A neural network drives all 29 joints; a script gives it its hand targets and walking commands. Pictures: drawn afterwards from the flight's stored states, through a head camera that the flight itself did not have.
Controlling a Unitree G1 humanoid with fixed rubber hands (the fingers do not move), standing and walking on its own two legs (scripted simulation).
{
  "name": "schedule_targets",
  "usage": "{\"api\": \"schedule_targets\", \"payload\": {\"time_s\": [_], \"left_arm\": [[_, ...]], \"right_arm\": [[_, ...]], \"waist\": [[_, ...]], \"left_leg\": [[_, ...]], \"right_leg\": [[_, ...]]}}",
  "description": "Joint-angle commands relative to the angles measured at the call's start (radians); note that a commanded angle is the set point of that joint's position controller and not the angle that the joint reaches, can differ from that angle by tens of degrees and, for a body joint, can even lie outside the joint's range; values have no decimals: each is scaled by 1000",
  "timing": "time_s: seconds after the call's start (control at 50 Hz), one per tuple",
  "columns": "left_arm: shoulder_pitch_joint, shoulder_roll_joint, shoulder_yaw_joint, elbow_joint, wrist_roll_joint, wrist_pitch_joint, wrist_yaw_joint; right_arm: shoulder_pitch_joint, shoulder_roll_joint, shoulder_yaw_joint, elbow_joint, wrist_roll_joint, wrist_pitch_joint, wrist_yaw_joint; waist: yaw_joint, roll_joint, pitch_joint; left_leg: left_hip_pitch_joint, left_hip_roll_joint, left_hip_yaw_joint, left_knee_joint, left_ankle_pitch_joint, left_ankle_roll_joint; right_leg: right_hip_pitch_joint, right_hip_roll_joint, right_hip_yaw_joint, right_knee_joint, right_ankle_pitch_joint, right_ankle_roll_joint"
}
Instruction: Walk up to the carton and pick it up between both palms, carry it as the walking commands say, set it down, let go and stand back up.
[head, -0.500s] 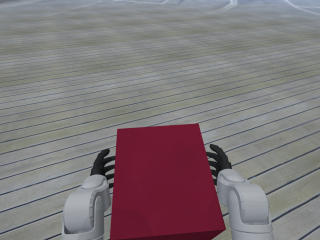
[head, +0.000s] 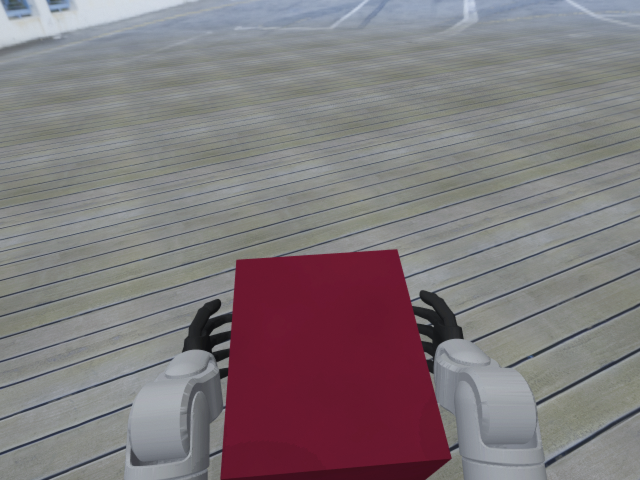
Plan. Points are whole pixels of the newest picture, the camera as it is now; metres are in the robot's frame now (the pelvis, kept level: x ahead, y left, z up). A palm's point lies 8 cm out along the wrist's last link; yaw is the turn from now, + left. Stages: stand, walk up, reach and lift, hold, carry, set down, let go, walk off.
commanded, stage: carry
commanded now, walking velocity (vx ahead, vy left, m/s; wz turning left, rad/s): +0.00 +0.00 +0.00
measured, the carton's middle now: (325, 388) +0.26 +0.00 +0.04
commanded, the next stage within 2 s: none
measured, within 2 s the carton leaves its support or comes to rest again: neither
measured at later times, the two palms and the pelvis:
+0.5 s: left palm (177, 356) +0.29 +0.18 +0.09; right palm (402, 332) +0.29 -0.10 +0.11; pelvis +0.02 +0.03 +0.01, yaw +1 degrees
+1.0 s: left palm (185, 342) +0.32 +0.18 +0.08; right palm (396, 322) +0.32 -0.10 +0.09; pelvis +0.04 +0.04 +0.01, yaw +1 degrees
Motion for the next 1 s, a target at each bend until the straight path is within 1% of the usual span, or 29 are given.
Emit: {"api": "schedule_targets", "payload": {"time_s": [0.0, 0.02, 0.04, 0.06, 0.08, 0.12, 0.14, 0.16, 0.18, 0.24, 0.28, 0.3, 0.32, 0.36, 0.4, 0.42, 0.44, 0.48, 0.5, 0.52, 0.54, 0.56, 0.66, 0.72, 0.76, 0.78, 0.8, 0.88, 0.98], "left_arm": [[-487, -672, -385, 173, -167, -48, -153], [-491, -658, -339, 285, -124, -86, -160], [-536, -795, -481, 68, -206, -109, -159], [-544, -817, -488, 79, -200, -133, -161], [-626, -928, -587, -106, -270, -154, -157], [-662, -991, -636, -259, -326, -160, -143], [-646, -974, -641, -316, -338, -154, -132], [-561, -909, -586, -184, -268, -145, -132], [-555, -888, -588, -189, -258, -141, -127], [-485, -831, -572, -152, -237, -113, -134], [-434, -789, -535, -67, -213, -102, -137], [-449, -826, -571, -119, -241, -96, -141], [-470, -850, -586, -136, -253, -91, -142], [-480, -796, -542, -67, -223, -95, -144], [-487, -815, -557, -93, -232, -102, -144], [-497, -803, -539, -67, -223, -111, -146], [-473, -720, -445, 101, -154, -135, -153], [-531, -869, -589, -164, -266, -149, -151], [-495, -753, -469, 71, -168, -172, -159], [-543, -824, -537, -93, -230, -189, -155], [-513, -797, -495, 13, -198, -194, -159], [-548, -812, -526, -79, -227, -209, -156], [-509, -776, -506, -2, -193, -230, -155], [-489, -772, -503, 7, -191, -244, -160], [-507, -818, -557, -113, -235, -237, -153], [-458, -762, -492, 39, -178, -238, -154], [-478, -794, -531, -54, -209, -235, -152], [-472, -753, -482, 55, -168, -252, -158], [-469, -767, -494, 9, -181, -266, -157]], "right_arm": [[-473, 686, 379, 124, 133, -43, 91], [-479, 649, 317, 234, 88, -85, 100], [-509, 767, 434, 41, 172, -104, 107], [-532, 780, 434, 55, 182, -130, 120], [-636, 887, 536, -132, 270, -149, 131], [-641, 962, 575, -252, 330, -153, 133], [-576, 949, 560, -262, 336, -147, 127], [-489, 904, 513, -99, 286, -142, 134], [-474, 883, 505, -94, 280, -139, 136], [-402, 826, 499, -78, 238, -111, 133], [-395, 765, 470, -53, 209, -107, 126], [-404, 793, 500, -109, 224, -103, 125], [-416, 817, 513, -117, 237, -95, 128], [-402, 767, 457, -32, 202, -98, 132], [-402, 785, 469, -56, 212, -104, 134], [-413, 780, 453, -23, 201, -112, 136], [-394, 704, 366, 143, 136, -137, 144], [-462, 838, 508, -137, 246, -150, 139], [-412, 729, 385, 114, 148, -171, 151], [-482, 794, 455, -67, 216, -191, 149], [-435, 766, 412, 44, 175, -197, 150], [-458, 798, 435, -30, 205, -211, 149], [-412, 748, 406, 44, 168, -234, 149], [-393, 748, 413, 55, 166, -248, 153], [-418, 792, 470, -72, 212, -241, 146], [-373, 733, 404, 74, 159, -244, 149], [-397, 766, 443, -21, 192, -243, 146], [-393, 719, 391, 75, 147, -261, 150], [-397, 739, 422, 26, 166, -273, 147]], "waist": [[-11, -307, -70], [-8, -276, -82], [-1, -227, -100], [5, -144, -125], [8, -76, -159], [11, 29, -219], [5, 100, -255], [5, 132, -253], [6, 144, -246], [12, 31, -192], [15, 9, -190], [14, -6, -203], [14, 13, -207], [13, 30, -229], [12, 43, -234], [14, 23, -246], [14, 8, -253], [11, 21, -255], [14, 23, -252], [14, 43, -263], [13, 23, -275], [14, 33, -284], [9, 52, -280], [8, 37, -281], [9, 30, -293], [7, 49, -283], [6, 43, -294], [6, 53, -303], [3, 21, -299]], "left_leg": [[174, -34, 2, 107, -38, -11], [165, -38, 12, 42, -40, -5], [147, -18, 1, -52, -43, -1], [131, 2, -32, -152, -37, 6], [132, 30, -77, -255, -15, -1], [142, 103, -178, -312, 7, -2], [135, 131, -235, -346, -31, 20], [115, 162, -265, -373, -81, 39], [92, 173, -278, -403, -150, 43], [46, 173, -254, -410, -71, 33], [47, 158, -228, -390, 40, 25], [68, 154, -216, -366, 153, 15], [103, 147, -189, -333, 273, 7], [130, 144, -182, -316, 368, -4], [143, 151, -184, -307, 449, -7], [145, 148, -178, -301, 433, -5], [148, 146, -174, -300, 440, -9], [146, 138, -172, -303, 452, -15], [160, 143, -166, -303, 472, -15], [166, 145, -174, -306, 478, -17], [179, 146, -170, -294, 524, -15], [188, 141, -160, -287, 519, -16], [226, 157, -165, -281, 635, -25], [221, 153, -157, -283, 618, -32], [228, 153, -161, -279, 608, -28], [229, 151, -157, -277, 636, -30], [242, 159, -169, -276, 668, -36], [244, 153, -157, -277, 642, -39], [225, 155, -163, -285, 593, -42]], "right_leg": [[-215, -253, 307, -621, -596, 145], [-156, -232, 272, -591, -512, 150], [-71, -226, 248, -533, -379, 131], [0, -220, 254, -458, -259, 105], [66, -207, 245, -382, -175, 81], [105, -187, 215, -237, -83, 38], [91, -157, 199, -195, -39, 43], [96, -139, 186, -163, -4, 40], [85, -129, 170, -136, -27, 35], [115, -133, 151, -144, 10, 13], [141, -148, 153, -154, 58, 4], [143, -156, 161, -157, 88, -4], [131, -164, 166, -160, 119, -9], [131, -170, 165, -142, 136, -13], [128, -173, 158, -131, 122, -15], [136, -175, 164, -137, 132, -17], [159, -173, 162, -132, 163, -19], [161, -177, 161, -120, 181, -19], [145, -170, 156, -115, 182, -20], [151, -173, 151, -105, 159, -20], [151, -174, 152, -106, 182, -20], [163, -178, 153, -107, 192, -19], [136, -168, 138, -79, 189, -18], [150, -172, 141, -78, 204, -21], [146, -174, 143, -83, 194, -17], [141, -173, 140, -71, 209, -18], [136, -172, 136, -68, 195, -19], [149, -178, 139, -71, 203, -21], [160, -179, 143, -74, 203, -23]]}}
